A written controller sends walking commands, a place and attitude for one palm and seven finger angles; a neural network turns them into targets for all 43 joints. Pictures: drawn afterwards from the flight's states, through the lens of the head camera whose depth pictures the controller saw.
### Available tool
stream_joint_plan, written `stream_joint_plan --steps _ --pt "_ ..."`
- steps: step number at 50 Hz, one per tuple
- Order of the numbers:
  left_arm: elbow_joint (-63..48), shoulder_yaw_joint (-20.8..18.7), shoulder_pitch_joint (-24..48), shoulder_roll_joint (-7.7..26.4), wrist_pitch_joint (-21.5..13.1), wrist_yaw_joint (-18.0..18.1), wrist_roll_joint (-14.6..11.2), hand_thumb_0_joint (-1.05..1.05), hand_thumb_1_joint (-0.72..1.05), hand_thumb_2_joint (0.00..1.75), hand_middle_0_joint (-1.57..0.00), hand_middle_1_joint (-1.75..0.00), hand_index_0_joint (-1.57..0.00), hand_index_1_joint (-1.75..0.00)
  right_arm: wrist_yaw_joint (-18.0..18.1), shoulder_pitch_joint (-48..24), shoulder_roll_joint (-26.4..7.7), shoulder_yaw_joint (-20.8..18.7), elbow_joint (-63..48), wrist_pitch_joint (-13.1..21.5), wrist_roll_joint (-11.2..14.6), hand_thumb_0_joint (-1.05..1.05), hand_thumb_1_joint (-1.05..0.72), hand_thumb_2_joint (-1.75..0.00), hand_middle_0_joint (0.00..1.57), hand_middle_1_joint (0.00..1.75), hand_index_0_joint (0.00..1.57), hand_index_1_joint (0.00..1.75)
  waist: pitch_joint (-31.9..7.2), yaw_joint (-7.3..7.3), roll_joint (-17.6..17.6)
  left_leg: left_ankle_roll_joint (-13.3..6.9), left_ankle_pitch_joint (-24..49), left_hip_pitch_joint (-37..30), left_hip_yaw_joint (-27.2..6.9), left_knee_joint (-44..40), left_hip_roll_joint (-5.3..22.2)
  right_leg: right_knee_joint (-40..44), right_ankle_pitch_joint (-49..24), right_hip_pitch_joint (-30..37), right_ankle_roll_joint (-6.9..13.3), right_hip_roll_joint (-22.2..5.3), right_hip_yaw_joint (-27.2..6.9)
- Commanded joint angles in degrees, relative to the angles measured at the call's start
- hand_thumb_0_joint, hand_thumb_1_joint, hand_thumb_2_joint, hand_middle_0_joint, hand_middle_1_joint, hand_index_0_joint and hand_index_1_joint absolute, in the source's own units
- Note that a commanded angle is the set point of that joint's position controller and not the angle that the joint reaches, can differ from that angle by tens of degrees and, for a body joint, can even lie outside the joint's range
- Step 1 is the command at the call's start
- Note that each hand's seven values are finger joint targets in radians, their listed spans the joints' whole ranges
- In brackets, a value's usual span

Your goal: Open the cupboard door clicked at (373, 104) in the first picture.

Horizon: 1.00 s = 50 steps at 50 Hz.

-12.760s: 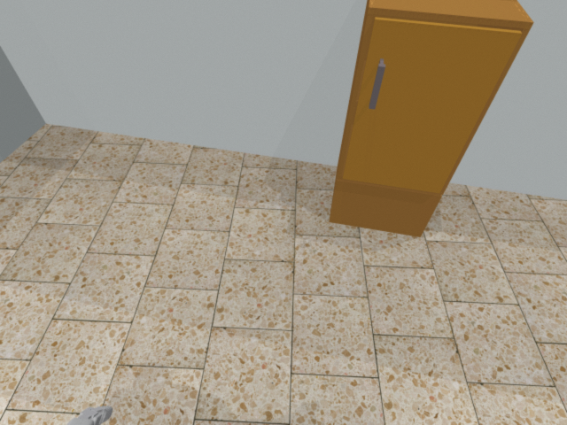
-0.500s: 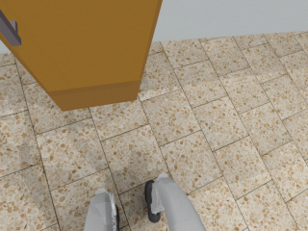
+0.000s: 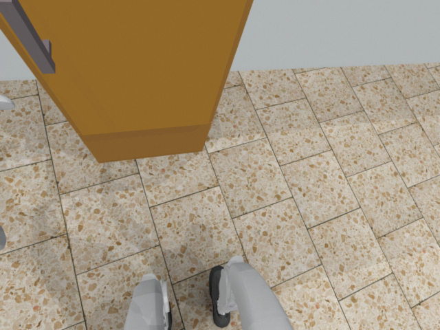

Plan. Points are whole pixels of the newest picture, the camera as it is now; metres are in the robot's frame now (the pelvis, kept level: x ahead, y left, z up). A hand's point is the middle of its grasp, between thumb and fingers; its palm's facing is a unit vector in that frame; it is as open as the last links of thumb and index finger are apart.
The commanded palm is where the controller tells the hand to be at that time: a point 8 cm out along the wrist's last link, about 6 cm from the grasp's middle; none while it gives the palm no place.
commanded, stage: move the hooked fingers beside the handle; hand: left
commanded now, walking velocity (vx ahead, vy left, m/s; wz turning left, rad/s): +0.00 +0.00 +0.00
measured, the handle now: (29, 27) +0.58 +0.25 +0.06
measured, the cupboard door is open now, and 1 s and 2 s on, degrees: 0 0 0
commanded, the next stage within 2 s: slide the fingers in behind the handle in 0.18 s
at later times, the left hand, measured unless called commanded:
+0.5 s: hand out of the picture +0.52 +0.30 +0.06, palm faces +0.09 -1.00 -0.02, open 14.0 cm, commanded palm +0.51 +0.32 +0.05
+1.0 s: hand (17, 57) +0.53 +0.26 +0.05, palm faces +0.09 -1.00 -0.02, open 14.0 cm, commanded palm +0.51 +0.28 +0.05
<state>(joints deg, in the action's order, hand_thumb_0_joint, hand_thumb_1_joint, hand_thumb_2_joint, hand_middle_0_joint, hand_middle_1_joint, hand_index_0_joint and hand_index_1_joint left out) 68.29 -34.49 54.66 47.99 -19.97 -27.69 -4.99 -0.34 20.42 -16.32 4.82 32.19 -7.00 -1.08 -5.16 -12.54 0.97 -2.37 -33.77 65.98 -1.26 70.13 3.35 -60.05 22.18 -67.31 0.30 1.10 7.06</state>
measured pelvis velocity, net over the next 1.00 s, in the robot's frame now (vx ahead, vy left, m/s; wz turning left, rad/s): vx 0.00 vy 0.00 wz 0.01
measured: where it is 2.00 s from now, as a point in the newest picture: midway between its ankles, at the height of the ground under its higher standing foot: (192, 322)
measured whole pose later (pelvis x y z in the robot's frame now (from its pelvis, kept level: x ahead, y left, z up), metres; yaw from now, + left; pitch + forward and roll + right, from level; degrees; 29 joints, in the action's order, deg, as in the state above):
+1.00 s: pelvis +0.00 +0.00 +0.00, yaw +0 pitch +29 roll -6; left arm 68.3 -30.6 55.9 41.4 -22.1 -20.3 -4.1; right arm -0.5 21.1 -15.6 4.6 33.3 -6.6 -1.7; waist -5.2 -12.9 1.6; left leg -2.3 -33.4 65.6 -0.6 70.0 2.9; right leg -61.0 22.3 -67.7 0.4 0.8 6.2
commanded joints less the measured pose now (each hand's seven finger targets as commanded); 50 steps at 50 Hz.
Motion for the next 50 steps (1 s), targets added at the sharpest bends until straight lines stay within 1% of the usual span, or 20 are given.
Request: stream_joint_plan --steps 1,3,8,10,13,16,20,22,25,28,30,32,34,36,38,40,43,46,49,50 --pt "-10.0 -0.4 20.7 16.7 -3.0 0.6 -1.0 0.0 -0.5 0.3 -0.3 -1.2 -0.3 -1.2 1.1 12.8 -12.2 -4.4 -0.9 0.2 -0.2 0.0 -0.9 -0.9 0.2 0.3 0.2 0.3 -29.3 -0.59 14.3 1.5 36.6 -22.3 -4.3 -7.6 0.0 2.7 -16.1 16.2 0.7 2.1 -3.4" --pt "-12.3 -1.8 23.1 19.6 -4.0 1.2 -0.2 0.0 -0.5 0.3 -0.3 -1.2 -0.3 -1.2 1.2 12.9 -12.4 -4.4 -0.8 0.4 -0.5 0.0 -0.9 -0.9 0.2 0.3 0.2 0.3 -31.9 0.01 17.8 2.2 38.6 -24.6 -4.8 -7.4 0.0 2.0 -16.0 15.5 1.0 1.9 -3.4" --pt "-12.2 -2.8 21.1 20.1 -5.1 1.7 -0.1 0.0 -0.5 0.3 -0.3 -1.2 -0.3 -1.2 1.0 12.9 -12.4 -4.6 -0.8 0.8 -0.7 0.0 -0.9 -0.9 0.2 0.3 0.2 0.3 -33.8 0.55 17.1 2.7 41.3 -25.9 -5.4 -7.1 0.2 1.7 -16.8 16.3 1.1 2.1 -3.2" --pt "-11.4 -0.6 22.1 17.8 -4.5 1.3 0.0 0.0 -0.5 0.3 -0.3 -1.2 -0.3 -1.2 1.0 12.6 -12.2 -4.3 -0.7 0.6 -0.5 0.0 -0.9 -0.9 0.2 0.3 0.2 0.3 -31.7 -0.03 17.1 2.5 39.0 -25.4 -5.3 -7.5 0.2 2.1 -15.0 14.9 0.9 2.0 -3.1" --pt "-11.2 -0.7 21.2 17.7 -4.0 1.1 -0.2 0.0 -0.5 0.3 -0.3 -1.2 -0.3 -1.2 1.0 12.9 -12.3 -4.3 -0.8 0.5 -0.4 0.0 -0.9 -0.9 0.2 0.3 0.2 0.3 -32.5 0.25 17.7 2.9 40.5 -26.7 -5.8 -7.8 0.3 2.0 -14.6 13.9 1.0 2.0 -2.7" --pt "-8.3 0.1 22.3 16.9 -3.3 1.4 -0.5 0.0 -0.5 0.3 -0.3 -1.2 -0.3 -1.2 1.2 12.4 -12.3 -3.9 -0.8 0.5 -0.3 0.0 -0.9 -0.9 0.2 0.3 0.2 0.3 -28.9 -0.78 13.4 1.6 32.4 -20.6 -4.8 -7.9 -0.2 2.7 -13.1 15.5 0.8 2.1 -3.3" --pt "-12.2 0.0 23.6 16.9 -4.5 2.1 -0.2 0.0 -0.5 0.3 -0.3 -1.2 -0.3 -1.2 1.2 13.3 -12.1 -4.2 -0.4 0.7 -0.6 0.0 -0.9 -0.9 0.2 0.3 0.2 0.3 -33.4 -0.22 16.7 2.3 36.6 -24.6 -5.4 -7.8 -0.1 2.0 -14.4 15.2 1.0 1.9 -3.1" --pt "-11.7 -0.1 21.3 15.6 -4.7 2.3 -0.6 0.0 -0.5 0.3 -0.3 -1.2 -0.3 -1.2 0.8 13.5 -12.1 -4.5 -0.6 0.6 -0.7 0.0 -0.9 -0.9 0.2 0.3 0.2 0.3 -33.7 0.19 16.5 2.6 38.2 -25.6 -5.8 -7.7 0.0 1.8 -14.5 14.6 1.3 2.0 -2.9" --pt "-10.5 0.4 22.1 15.0 -4.0 3.0 -0.6 0.0 -0.5 0.3 -0.3 -1.2 -0.3 -1.2 0.8 13.2 -12.1 -4.3 -0.4 0.4 -0.5 0.0 -0.9 -0.9 0.2 0.3 0.2 0.3 -30.9 -0.24 14.7 1.9 34.1 -22.2 -5.0 -8.1 -0.2 2.5 -14.0 15.9 1.0 1.9 -3.3" --pt "-13.4 0.7 22.3 14.6 -4.5 4.0 -0.2 0.0 -0.5 0.3 -0.3 -1.2 -0.3 -1.2 0.7 13.5 -11.9 -4.5 -0.5 0.4 -0.6 0.0 -0.9 -0.9 0.2 0.3 0.2 0.3 -34.0 0.43 18.0 2.7 37.2 -26.3 -5.4 -8.4 -0.1 2.4 -13.9 14.8 1.1 1.9 -3.1" --pt "-13.4 0.1 22.6 14.7 -4.7 4.8 -0.2 0.0 -0.5 0.3 -0.3 -1.2 -0.3 -1.2 0.7 13.5 -11.9 -4.6 -0.3 0.5 -0.8 0.0 -0.9 -0.9 0.2 0.3 0.2 0.3 -32.5 0.11 15.4 2.4 35.9 -25.0 -5.3 -8.5 0.0 2.6 -14.0 15.6 1.0 1.9 -3.2" --pt "-13.6 1.3 23.0 12.5 -5.1 5.4 -0.5 0.0 -0.5 0.3 -0.3 -1.2 -0.3 -1.2 0.7 13.4 -11.6 -4.6 -0.4 0.5 -0.8 0.0 -0.9 -0.9 0.2 0.3 0.2 0.3 -32.3 -0.29 15.8 2.2 36.0 -24.9 -5.1 -8.5 -0.2 2.6 -14.6 15.6 1.1 1.9 -3.2" --pt "-12.2 0.5 21.2 13.7 -4.9 6.0 0.1 0.0 -0.5 0.3 -0.3 -1.2 -0.3 -1.2 0.7 13.3 -11.7 -4.6 -0.5 0.5 -0.7 0.0 -0.9 -0.9 0.2 0.3 0.2 0.3 -31.8 0.46 15.5 2.3 35.3 -24.0 -4.8 -8.8 -0.3 2.7 -14.5 16.6 1.0 1.8 -3.4" --pt "-11.7 1.0 21.4 12.8 -4.9 6.5 0.1 0.0 -0.5 0.3 -0.3 -1.2 -0.3 -1.2 0.7 13.1 -11.6 -4.5 -0.5 0.5 -0.7 0.0 -0.9 -0.9 0.2 0.3 0.2 0.3 -30.7 0.01 13.0 1.8 32.8 -22.3 -4.5 -9.0 -0.4 3.0 -14.3 17.6 0.9 1.9 -3.5" --pt "-12.3 1.2 22.3 12.6 -5.4 6.7 0.2 0.0 -0.5 0.3 -0.3 -1.2 -0.3 -1.2 0.7 13.1 -11.5 -4.6 -0.4 0.6 -0.8 0.0 -0.9 -0.9 0.2 0.3 0.2 0.3 -32.2 0.06 14.9 1.7 33.1 -22.4 -4.1 -8.5 -0.5 2.7 -15.0 17.7 1.0 1.8 -3.9" --pt "-10.1 1.2 22.1 12.6 -5.2 6.9 0.4 0.0 -0.5 0.3 -0.3 -1.2 -0.3 -1.2 0.8 12.9 -11.5 -4.4 -0.4 0.8 -0.7 0.0 -0.9 -0.9 0.2 0.3 0.2 0.3 -29.7 -0.33 12.6 1.4 30.7 -19.8 -3.9 -8.7 -0.6 2.8 -14.5 18.4 0.9 1.7 -4.0" --pt "-11.7 2.6 23.2 11.2 -6.0 7.0 0.6 0.0 -0.5 0.3 -0.3 -1.2 -0.3 -1.2 0.8 13.0 -11.3 -4.4 -0.4 0.8 -0.8 0.0 -0.9 -0.9 0.2 0.3 0.2 0.3 -31.9 -0.28 14.9 1.7 32.8 -22.3 -4.3 -8.6 -0.7 2.4 -15.2 17.7 1.0 1.6 -3.9" --pt "-11.3 3.2 23.3 9.2 -5.8 7.1 -0.1 0.0 -0.5 0.3 -0.3 -1.2 -0.3 -1.2 0.7 13.1 -11.3 -4.7 -0.1 0.8 -0.9 0.0 -0.9 -0.9 0.2 0.3 0.2 0.3 -32.1 -0.9 13.4 1.6 33.1 -22.3 -4.3 -8.2 -0.6 2.5 -15.7 17.6 0.9 1.7 -3.9" --pt "-13.2 2.8 23.1 9.1 -6.0 7.5 -0.2 0.0 -0.5 0.3 -0.3 -1.2 -0.3 -1.2 0.6 13.6 -11.2 -4.9 0.0 0.7 -1.0 0.0 -0.9 -0.9 0.2 0.3 0.2 0.3 -34.4 -0.01 15.6 2.3 37.4 -25.4 -4.7 -8.2 -0.4 2.1 -17.0 17.2 1.0 1.6 -3.7" --pt "-13.5 4.1 22.9 7.2 -5.8 7.7 -0.3 0.0 -0.5 0.3 -0.3 -1.2 -0.3 -1.2 0.5 13.5 -11.0 -5.0 0.1 0.7 -0.9 0.0 -0.9 -0.9 0.2 0.3 0.2 0.3 -34.1 -0.37 15.0 2.2 37.9 -25.7 -4.7 -8.2 -0.4 2.3 -17.4 17.2 0.9 1.6 -3.7"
